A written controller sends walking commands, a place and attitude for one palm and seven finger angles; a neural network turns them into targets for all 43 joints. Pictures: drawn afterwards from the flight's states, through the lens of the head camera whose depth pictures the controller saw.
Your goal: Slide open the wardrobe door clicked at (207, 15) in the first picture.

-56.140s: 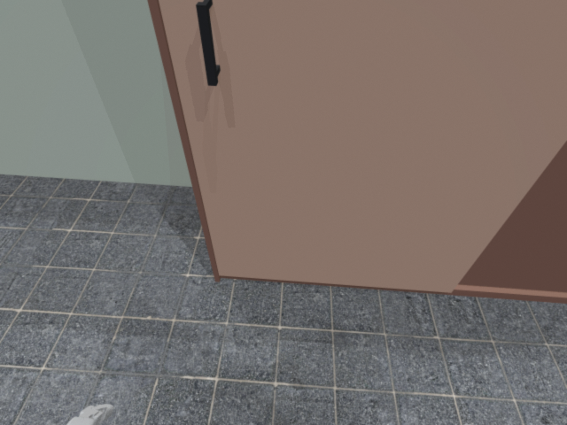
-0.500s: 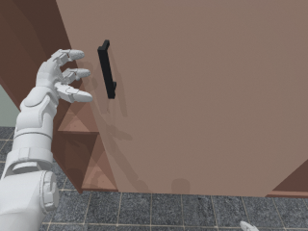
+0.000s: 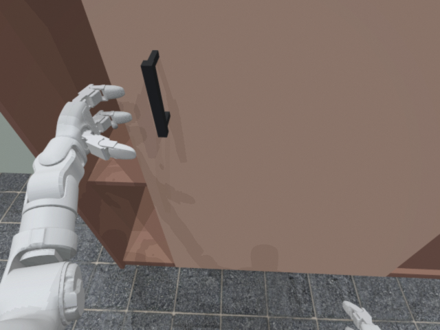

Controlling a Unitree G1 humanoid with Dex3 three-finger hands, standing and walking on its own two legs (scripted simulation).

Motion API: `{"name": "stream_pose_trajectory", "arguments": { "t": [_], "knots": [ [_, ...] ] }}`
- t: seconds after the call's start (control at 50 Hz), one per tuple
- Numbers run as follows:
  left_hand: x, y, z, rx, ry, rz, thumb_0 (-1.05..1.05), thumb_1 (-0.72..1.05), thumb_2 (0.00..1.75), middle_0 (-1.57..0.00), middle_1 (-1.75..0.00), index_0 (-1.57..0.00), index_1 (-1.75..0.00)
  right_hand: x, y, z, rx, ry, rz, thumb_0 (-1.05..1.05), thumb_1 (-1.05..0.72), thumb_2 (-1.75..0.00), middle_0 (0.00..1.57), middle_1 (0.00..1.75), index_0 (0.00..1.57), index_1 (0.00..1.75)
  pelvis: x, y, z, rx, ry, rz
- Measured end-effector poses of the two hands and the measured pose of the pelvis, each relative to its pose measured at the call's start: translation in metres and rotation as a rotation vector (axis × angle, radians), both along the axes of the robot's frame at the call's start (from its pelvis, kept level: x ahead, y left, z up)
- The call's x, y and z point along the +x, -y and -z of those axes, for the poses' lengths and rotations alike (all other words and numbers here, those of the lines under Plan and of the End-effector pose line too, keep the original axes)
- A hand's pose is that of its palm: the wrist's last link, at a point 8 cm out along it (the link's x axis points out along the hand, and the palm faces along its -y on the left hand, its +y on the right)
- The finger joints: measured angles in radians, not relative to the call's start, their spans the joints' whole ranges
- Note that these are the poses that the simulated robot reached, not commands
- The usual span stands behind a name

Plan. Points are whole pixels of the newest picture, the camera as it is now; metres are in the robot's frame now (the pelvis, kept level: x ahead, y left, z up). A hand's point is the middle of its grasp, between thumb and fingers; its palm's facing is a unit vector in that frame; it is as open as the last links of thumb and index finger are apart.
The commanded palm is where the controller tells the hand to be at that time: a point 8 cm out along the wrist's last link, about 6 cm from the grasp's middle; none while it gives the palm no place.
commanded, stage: move the hooked fingers beside the handle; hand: left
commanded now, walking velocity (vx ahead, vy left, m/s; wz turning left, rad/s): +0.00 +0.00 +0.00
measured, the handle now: (158, 96) +0.47 +0.13 +0.20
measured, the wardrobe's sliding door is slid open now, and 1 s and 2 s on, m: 0.25 0.25 0.25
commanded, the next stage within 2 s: feel for the door with the fingertips in 0.56 s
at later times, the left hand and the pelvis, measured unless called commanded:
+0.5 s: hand (117, 104) +0.42 +0.19 +0.22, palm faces +0.02 -1.00 +0.01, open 14.0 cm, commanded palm +0.39 +0.25 +0.20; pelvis +0.00 -0.01 +0.00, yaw +0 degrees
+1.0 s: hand (135, 117) +0.41 +0.16 +0.20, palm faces -0.02 -1.00 +0.01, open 14.0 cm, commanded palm +0.39 +0.21 +0.20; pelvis +0.00 -0.01 +0.00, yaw +0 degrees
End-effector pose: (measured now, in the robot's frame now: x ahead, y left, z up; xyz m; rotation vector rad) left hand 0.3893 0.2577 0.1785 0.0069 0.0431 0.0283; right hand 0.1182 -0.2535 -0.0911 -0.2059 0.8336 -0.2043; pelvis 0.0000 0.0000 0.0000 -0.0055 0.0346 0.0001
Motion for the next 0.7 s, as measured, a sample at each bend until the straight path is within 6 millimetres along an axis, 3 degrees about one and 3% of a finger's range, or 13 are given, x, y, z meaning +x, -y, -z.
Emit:
{"name": "stream_pose_trajectory", "arguments": {
  "t": [0.08, 0.14, 0.24, 0.3, 0.34, 0.42, 0.48, 0.6, 0.64, 0.7],
  "knots": [
    [-0.002, 0.010, -0.029, -0.008, 0.150, 0.018, -0.01, -0.50, 0.30, -0.30, -1.20, -0.30, -1.20, 0.003, -0.003, -0.002, -0.004, 0.006, -0.019, 0.01, -0.90, -0.90, 0.21, 0.30, 0.20, 0.30, 0.001, 0.002, -0.001, 0.000, 0.011, -0.003],
    [0.005, 0.013, -0.043, -0.011, 0.138, 0.026, -0.01, -0.50, 0.30, -0.30, -1.20, -0.30, -1.20, 0.004, -0.003, -0.001, 0.002, 0.009, -0.014, 0.01, -0.90, -0.90, 0.21, 0.30, 0.20, 0.30, 0.001, 0.004, 0.000, 0.000, 0.013, -0.006],
    [0.015, 0.008, -0.019, -0.009, -0.065, 0.004, -0.01, -0.50, 0.30, -0.30, -1.20, -0.30, -1.20, -0.002, 0.001, 0.004, 0.017, -0.008, 0.007, 0.01, -0.90, -0.90, 0.21, 0.30, 0.20, 0.30, -0.001, 0.005, 0.000, 0.001, -0.002, -0.006],
    [0.011, 0.008, -0.005, -0.003, -0.069, -0.006, -0.01, -0.50, 0.30, -0.30, -1.20, -0.30, -1.20, -0.011, 0.004, 0.007, 0.015, -0.026, 0.018, 0.01, -0.90, -0.90, 0.21, 0.30, 0.20, 0.30, -0.003, 0.005, 0.000, 0.002, -0.006, -0.001],
    [0.007, 0.011, -0.006, -0.002, -0.002, -0.004, -0.01, -0.50, 0.30, -0.30, -1.20, -0.30, -1.20, -0.016, 0.007, 0.007, 0.009, -0.041, 0.019, 0.01, -0.90, -0.90, 0.21, 0.30, 0.20, 0.30, -0.002, 0.006, -0.001, 0.004, -0.002, 0.002],
    [0.003, 0.018, -0.028, -0.010, 0.143, 0.013, -0.01, -0.50, 0.30, -0.30, -1.20, -0.30, -1.20, -0.022, 0.010, 0.007, -0.005, -0.059, 0.019, 0.01, -0.90, -0.90, 0.21, 0.30, 0.20, 0.30, 0.000, 0.009, -0.001, 0.004, 0.011, 0.002],
    [0.008, 0.016, -0.038, -0.013, 0.132, 0.015, -0.01, -0.50, 0.30, -0.30, -1.20, -0.30, -1.20, -0.023, 0.013, 0.006, -0.008, -0.058, 0.031, 0.01, -0.90, -0.90, 0.21, 0.30, 0.20, 0.30, 0.001, 0.011, -0.001, 0.004, 0.014, 0.001],
    [0.010, 0.007, -0.013, 0.007, -0.058, -0.003, -0.01, -0.50, 0.30, -0.30, -1.20, -0.30, -1.20, -0.020, 0.018, 0.007, 0.003, -0.041, 0.049, 0.01, -0.90, -0.90, 0.21, 0.30, 0.20, 0.30, -0.001, 0.010, -0.001, 0.003, 0.001, 0.002],
    [0.005, 0.008, -0.008, -0.001, -0.037, -0.003, -0.01, -0.50, 0.30, -0.30, -1.20, -0.30, -1.20, -0.019, 0.018, 0.007, 0.002, -0.038, 0.045, 0.01, -0.90, -0.90, 0.21, 0.30, 0.20, 0.30, -0.001, 0.010, -0.001, 0.004, 0.001, 0.005],
    [-0.002, 0.012, -0.015, -0.010, 0.067, 0.006, -0.01, -0.50, 0.30, -0.30, -1.20, -0.30, -1.20, -0.016, 0.016, 0.005, -0.003, -0.031, 0.030, 0.01, -0.90, -0.90, 0.21, 0.30, 0.20, 0.30, 0.000, 0.010, -0.001, 0.006, 0.009, 0.006]
  ]
}}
